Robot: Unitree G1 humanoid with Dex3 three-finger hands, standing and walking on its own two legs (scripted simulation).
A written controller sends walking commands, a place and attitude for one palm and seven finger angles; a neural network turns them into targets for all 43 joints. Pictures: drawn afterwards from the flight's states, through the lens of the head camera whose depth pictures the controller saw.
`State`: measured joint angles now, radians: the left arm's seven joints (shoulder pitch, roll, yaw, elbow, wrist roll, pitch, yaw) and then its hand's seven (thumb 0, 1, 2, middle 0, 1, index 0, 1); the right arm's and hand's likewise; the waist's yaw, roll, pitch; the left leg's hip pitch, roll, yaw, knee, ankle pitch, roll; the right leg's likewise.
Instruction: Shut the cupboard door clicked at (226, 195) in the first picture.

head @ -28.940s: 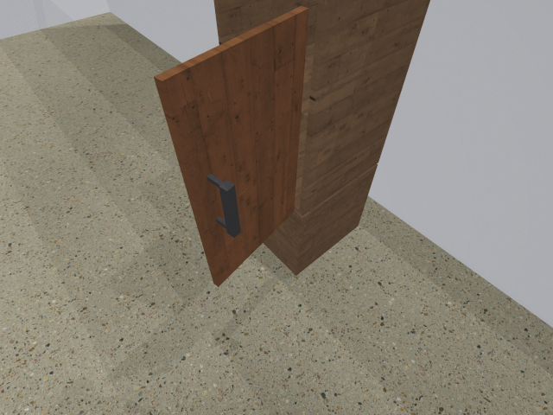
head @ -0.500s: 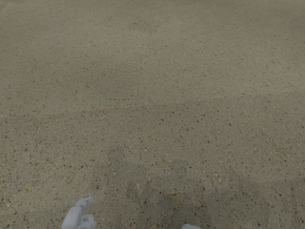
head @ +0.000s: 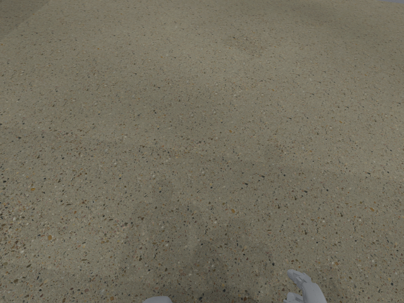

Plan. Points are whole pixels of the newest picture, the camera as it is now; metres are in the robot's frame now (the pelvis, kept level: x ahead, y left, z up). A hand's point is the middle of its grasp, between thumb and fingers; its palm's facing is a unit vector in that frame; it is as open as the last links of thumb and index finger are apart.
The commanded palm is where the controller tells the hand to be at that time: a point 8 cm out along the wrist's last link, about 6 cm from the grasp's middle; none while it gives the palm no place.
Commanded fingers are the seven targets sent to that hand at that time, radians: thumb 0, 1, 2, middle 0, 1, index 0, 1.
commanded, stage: turn to face it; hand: left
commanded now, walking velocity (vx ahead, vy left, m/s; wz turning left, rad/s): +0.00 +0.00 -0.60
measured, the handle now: out of the picture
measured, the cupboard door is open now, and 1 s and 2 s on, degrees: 64 64 64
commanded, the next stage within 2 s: none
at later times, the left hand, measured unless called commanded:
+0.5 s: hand (141, 291) +0.15 +0.15 -0.15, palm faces -0.25 -0.93 -0.27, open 7.4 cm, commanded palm none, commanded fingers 0.00 0.90 0.90 -0.20 -0.30 -0.20 -0.30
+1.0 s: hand (179, 238) +0.27 +0.08 -0.15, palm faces -0.57 -0.79 -0.24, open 7.4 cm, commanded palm none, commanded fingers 0.00 0.90 0.90 -0.20 -0.30 -0.20 -0.30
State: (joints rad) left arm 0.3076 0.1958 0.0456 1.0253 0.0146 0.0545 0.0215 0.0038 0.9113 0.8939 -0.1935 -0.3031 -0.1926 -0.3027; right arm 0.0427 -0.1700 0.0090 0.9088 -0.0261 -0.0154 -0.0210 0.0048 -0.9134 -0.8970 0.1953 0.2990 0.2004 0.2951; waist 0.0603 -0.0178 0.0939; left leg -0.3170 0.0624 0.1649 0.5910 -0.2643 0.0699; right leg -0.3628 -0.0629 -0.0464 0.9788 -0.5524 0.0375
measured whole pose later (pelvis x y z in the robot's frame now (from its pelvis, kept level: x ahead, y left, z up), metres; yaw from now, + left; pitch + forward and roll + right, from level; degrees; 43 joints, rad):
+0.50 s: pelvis +0.03 -0.03 +0.01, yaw -17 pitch +1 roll +1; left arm 0.22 0.21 0.07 0.90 0.03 0.04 0.01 0.00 0.90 0.89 -0.20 -0.30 -0.20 -0.30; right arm 0.18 -0.27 -0.07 0.93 -0.01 0.06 -0.02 0.01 -0.91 -0.90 0.19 0.30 0.20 0.29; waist 0.00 0.01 0.07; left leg -0.48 0.05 0.04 1.03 -0.43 -0.07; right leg -0.29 0.01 0.01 0.52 -0.26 -0.03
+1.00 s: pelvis +0.05 -0.02 +0.00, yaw -35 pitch +1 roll -1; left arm 0.10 0.25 0.08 0.85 0.02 0.08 -0.04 0.00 0.91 0.89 -0.19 -0.30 -0.19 -0.30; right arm 0.25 -0.22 -0.03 0.90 -0.03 0.02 -0.01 0.01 -0.91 -0.90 0.20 0.30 0.21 0.30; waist -0.02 0.03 0.10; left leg -0.23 0.17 0.20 0.59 -0.35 -0.05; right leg -0.32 -0.01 -0.08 0.66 -0.35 0.03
